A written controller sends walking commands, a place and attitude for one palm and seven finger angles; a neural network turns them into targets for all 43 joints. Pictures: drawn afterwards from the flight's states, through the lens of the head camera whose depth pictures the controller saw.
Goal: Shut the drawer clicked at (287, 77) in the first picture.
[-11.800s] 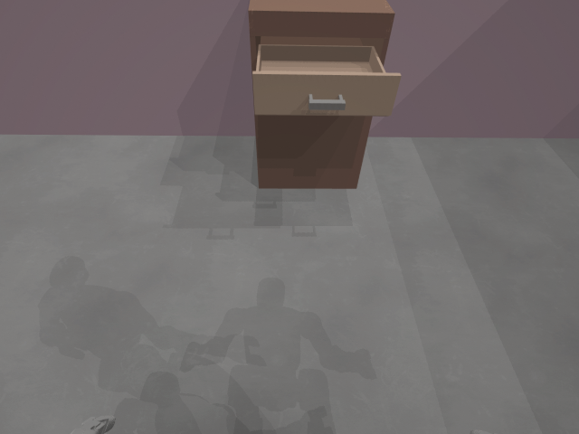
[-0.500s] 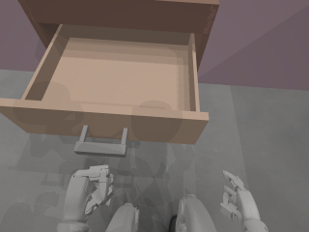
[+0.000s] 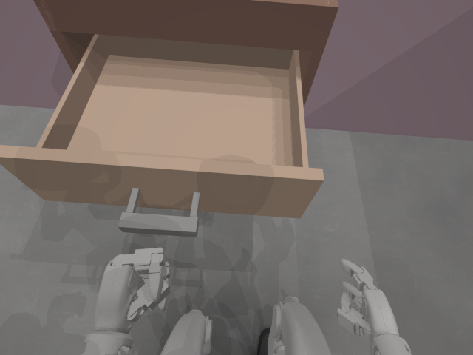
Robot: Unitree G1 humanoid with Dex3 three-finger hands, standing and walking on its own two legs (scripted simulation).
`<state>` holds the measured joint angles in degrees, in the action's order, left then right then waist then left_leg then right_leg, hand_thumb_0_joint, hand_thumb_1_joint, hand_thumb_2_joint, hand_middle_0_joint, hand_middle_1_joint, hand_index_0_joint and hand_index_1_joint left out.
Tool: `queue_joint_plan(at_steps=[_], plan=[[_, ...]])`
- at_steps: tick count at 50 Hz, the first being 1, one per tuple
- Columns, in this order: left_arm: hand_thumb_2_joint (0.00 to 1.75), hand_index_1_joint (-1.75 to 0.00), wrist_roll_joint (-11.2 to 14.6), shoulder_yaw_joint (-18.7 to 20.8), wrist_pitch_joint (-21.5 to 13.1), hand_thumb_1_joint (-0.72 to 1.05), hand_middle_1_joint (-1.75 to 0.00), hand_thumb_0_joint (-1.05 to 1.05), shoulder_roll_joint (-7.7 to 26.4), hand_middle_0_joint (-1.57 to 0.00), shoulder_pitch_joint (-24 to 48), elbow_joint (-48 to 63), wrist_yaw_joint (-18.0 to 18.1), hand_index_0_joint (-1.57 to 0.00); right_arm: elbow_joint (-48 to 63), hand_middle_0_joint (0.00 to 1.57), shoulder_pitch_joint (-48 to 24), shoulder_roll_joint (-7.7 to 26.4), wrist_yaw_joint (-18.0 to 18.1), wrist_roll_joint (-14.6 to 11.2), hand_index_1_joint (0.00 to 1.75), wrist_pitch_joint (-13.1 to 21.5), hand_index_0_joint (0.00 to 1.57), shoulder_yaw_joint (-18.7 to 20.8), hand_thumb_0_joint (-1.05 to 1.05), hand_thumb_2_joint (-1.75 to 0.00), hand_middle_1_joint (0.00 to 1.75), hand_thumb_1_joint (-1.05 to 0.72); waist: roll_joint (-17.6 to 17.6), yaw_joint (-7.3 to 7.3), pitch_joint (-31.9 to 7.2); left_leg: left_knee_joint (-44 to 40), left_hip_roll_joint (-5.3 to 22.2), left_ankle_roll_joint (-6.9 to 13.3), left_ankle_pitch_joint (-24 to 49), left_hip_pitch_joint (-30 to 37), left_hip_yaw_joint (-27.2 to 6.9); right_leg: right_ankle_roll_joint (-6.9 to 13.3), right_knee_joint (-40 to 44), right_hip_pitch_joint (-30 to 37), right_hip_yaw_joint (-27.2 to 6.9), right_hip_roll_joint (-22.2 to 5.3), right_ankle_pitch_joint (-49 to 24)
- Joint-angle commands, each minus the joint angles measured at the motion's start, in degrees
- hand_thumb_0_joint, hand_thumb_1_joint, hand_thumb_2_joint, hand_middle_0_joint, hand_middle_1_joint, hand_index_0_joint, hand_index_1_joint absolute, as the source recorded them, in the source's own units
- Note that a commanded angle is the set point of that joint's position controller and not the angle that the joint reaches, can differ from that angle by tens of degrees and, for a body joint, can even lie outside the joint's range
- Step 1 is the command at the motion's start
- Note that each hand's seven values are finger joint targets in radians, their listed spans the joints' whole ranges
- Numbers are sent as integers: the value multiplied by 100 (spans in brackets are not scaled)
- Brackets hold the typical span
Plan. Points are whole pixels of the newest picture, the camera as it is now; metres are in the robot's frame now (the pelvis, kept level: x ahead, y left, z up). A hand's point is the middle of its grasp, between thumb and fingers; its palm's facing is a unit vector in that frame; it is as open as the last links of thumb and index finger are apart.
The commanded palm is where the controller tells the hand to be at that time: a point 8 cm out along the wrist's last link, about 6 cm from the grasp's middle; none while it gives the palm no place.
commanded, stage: push the drawer shut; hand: left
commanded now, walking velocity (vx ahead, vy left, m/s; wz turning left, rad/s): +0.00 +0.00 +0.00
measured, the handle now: (162, 211) +0.33 +0.14 +0.04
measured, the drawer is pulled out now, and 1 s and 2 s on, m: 0.28 0.20 0.07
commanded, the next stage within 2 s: none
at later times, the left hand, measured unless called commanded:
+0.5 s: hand (173, 252) +0.27 +0.11 +0.04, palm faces -0.04 -1.00 +0.00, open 3.0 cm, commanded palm +0.27 +0.15 +0.04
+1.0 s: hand (183, 212) +0.33 +0.10 +0.04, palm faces -0.05 -1.00 -0.03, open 3.1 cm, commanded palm +0.32 +0.15 +0.04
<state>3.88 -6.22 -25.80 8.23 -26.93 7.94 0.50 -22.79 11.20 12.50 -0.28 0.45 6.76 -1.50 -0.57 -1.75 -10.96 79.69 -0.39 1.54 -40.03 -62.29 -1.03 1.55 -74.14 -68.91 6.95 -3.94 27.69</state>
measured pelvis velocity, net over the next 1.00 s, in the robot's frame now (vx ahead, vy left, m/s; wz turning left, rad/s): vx -0.01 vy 0.00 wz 0.01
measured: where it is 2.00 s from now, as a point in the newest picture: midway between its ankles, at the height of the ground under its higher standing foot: outside the picture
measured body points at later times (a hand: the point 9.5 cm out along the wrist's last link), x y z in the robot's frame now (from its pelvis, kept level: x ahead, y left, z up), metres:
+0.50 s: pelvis +0.00 +0.01 +0.01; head +0.12 +0.03 +0.44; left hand +0.26 +0.16 +0.04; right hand +0.19 -0.22 -0.08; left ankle -0.02 +0.10 -0.61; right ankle +0.07 -0.12 -0.61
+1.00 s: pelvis -0.01 +0.00 +0.01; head +0.11 +0.01 +0.45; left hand +0.33 +0.16 +0.04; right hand +0.16 -0.24 -0.09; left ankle -0.02 +0.10 -0.61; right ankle +0.07 -0.12 -0.61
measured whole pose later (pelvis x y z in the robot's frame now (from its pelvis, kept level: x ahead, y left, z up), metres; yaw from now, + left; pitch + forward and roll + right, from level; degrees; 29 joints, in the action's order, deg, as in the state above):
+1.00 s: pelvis -0.01 +0.00 +0.01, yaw +1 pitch +23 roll -2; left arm 4.4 -3.1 -23.3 8.3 5.5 -16.3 3.4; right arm -30.4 11.5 14.1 -0.5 0.7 3.9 -1.6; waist -1.2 -3.2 -9.4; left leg 75.1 -1.2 1.7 -36.7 -60.9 -0.8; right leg 1.3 -69.7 -67.2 6.6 -4.4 24.9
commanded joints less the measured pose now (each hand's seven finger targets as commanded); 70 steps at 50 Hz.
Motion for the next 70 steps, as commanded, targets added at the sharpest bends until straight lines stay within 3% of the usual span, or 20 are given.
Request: queue_joint_plan(at_steps=[1,2,6,10,11,15,19,20,23,27,37,45,48,50,53,55,60,62,66,70], plan=[[90,-160,50,117,-451,90,-160,0,187,-140,500,1269,41,-140,795,20,-22,736,47,-21,30,312,20,321,0,-90,30,-90,-155,-103,-1614,-1363,-71,-92,1807,274,-225,75,915,1970,-434,205,-505],[90,-160,66,-28,-424,90,-160,0,48,-140,490,1213,24,-140,794,20,-17,730,32,-18,30,324,20,322,0,-90,30,-90,-112,-140,-1638,-1357,-76,-93,1923,324,-216,64,930,2005,-426,196,-671],[90,-160,9,-13,-170,90,-160,0,89,-140,451,933,-24,-140,820,20,37,781,-9,-42,30,240,20,322,0,-90,30,-90,-87,-116,-1721,-1474,-63,-111,2166,433,-226,69,926,2146,-366,194,-925],[90,-160,-25,95,58,90,-160,0,184,-140,871,778,66,-140,816,20,23,812,6,-57,30,151,20,308,0,-90,30,-90,56,-170,-1487,-1540,-52,-106,2012,357,-252,61,990,2100,-346,192,-784],[90,-160,-46,-15,39,90,-160,0,82,-140,1048,881,90,-140,803,20,22,798,6,-42,30,151,20,306,0,-90,30,-90,-101,-177,-1528,-1552,-57,-117,2105,453,-255,69,973,2068,-346,189,-861],[90,-160,-65,-58,-100,90,-160,0,14,-140,1329,799,229,-140,701,20,60,786,22,-12,30,175,20,313,0,-90,30,-90,-33,-245,-1554,-1516,-28,-143,2239,541,-292,61,917,1923,-297,188,-922],[90,-160,-141,-174,-249,90,-160,0,-55,-140,1695,686,295,-140,575,20,56,798,9,15,30,185,20,319,0,-90,30,-90,-194,-235,-1670,-1537,-14,-201,2418,718,-353,76,854,1817,-269,177,-950],[90,-160,-164,-206,-248,90,-160,0,-37,-140,1903,650,307,-140,544,20,84,800,13,16,30,177,20,316,0,-90,30,-90,-168,-295,-1674,-1527,-6,-203,2469,750,-369,77,856,1788,-261,184,-968],[90,-160,-191,-210,-245,90,-160,0,-33,-140,2060,566,302,-140,500,20,67,812,-1,20,30,155,20,333,0,-90,30,-90,-311,-240,-1801,-1565,-2,-230,2530,875,-371,80,868,1816,-270,165,-988],[90,-160,-201,-313,-134,90,-160,0,-124,-140,2509,330,298,-140,437,20,45,826,0,3,30,96,20,325,0,-90,30,-90,-263,-297,-1772,-1606,-2,-206,2436,901,-388,66,921,1799,-268,162,-939],[90,-160,-115,-22,-21,90,-160,0,11,-140,3699,-466,337,-140,218,20,32,880,20,-9,30,-10,20,297,0,-90,30,-90,39,-377,-1723,-1687,-42,-124,1940,675,-331,35,1126,1993,-347,158,-723],[90,-160,-27,372,-110,90,-160,0,291,-140,4427,-1027,266,-140,41,20,59,924,21,-13,30,-45,20,303,0,-90,30,-90,-184,-302,-1934,-1756,-76,-109,1954,640,-238,57,1181,2231,-433,151,-801],[90,-160,28,278,-127,90,-160,0,108,-140,4725,-1230,232,-140,-37,20,110,910,3,-16,30,-64,20,313,0,-90,30,-90,-160,-376,-1972,-1770,-71,-103,1997,683,-212,36,1239,2293,-446,150,-886],[90,-160,72,471,-140,90,-160,0,253,-140,4900,-1523,233,-140,-100,20,142,941,22,-15,30,-72,20,323,0,-90,30,-90,71,-432,-1885,-1743,-68,-71,1907,519,-194,18,1289,2350,-481,164,-846],[90,-160,80,513,-229,90,-160,0,267,-140,5328,-1715,209,-140,-160,20,159,948,29,-28,30,-83,20,328,0,-90,30,-90,45,-453,-1871,-1795,-78,-70,1718,461,-168,6,1329,2369,-521,152,-697],[90,-160,73,567,-286,90,-160,0,330,-140,5596,-1804,220,-140,-223,20,202,968,36,-17,30,-71,20,346,0,-90,30,-90,-129,-477,-1934,-1781,-74,-69,1792,527,-166,15,1286,2295,-515,158,-771],[90,-160,64,721,-366,90,-160,0,413,-140,6120,-2293,214,-140,-359,20,346,1001,26,0,30,-93,20,369,0,-90,30,-90,-47,-547,-2080,-1770,-76,-64,1853,524,-165,1,1269,2324,-523,174,-868],[90,-160,41,686,-402,90,-160,0,356,-140,6335,-2386,210,-140,-404,20,379,990,14,4,30,-114,20,384,0,-90,30,-90,-209,-559,-2215,-1775,-72,-84,1968,639,-145,3,1245,2314,-527,175,-990],[90,-160,61,880,-417,90,-160,0,453,-140,6462,-2701,194,-140,-461,20,518,1016,-2,19,30,-152,20,409,0,-90,30,-90,-34,-575,-2413,-1770,-58,-82,2265,674,-132,-5,1216,2489,-522,209,-1337],[90,-160,72,936,-467,90,-160,0,471,-140,6669,-2903,182,-140,-517,20,600,1011,-24,26,30,-185,20,421,0,-90,30,-90,-125,-567,-2383,-1808,-56,-102,2359,685,-128,10,1204,2516,-511,220,-1456]])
